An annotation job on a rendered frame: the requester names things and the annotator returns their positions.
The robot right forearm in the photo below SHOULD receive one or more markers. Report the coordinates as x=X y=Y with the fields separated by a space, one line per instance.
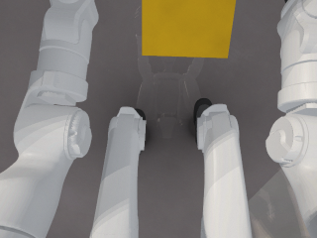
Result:
x=297 y=29

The carton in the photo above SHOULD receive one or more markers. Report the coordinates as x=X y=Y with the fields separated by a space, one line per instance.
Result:
x=187 y=28

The left robot thigh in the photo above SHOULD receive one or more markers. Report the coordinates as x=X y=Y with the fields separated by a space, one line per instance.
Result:
x=116 y=213

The robot left forearm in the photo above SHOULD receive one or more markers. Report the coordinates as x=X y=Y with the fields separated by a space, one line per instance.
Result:
x=64 y=55

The right robot foot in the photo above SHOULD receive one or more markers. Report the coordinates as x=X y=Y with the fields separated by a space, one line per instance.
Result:
x=200 y=105

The right robot upper arm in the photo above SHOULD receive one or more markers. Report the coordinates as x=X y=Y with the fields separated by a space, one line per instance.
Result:
x=292 y=142

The left robot upper arm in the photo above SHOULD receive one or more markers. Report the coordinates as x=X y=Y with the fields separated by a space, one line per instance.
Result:
x=48 y=139

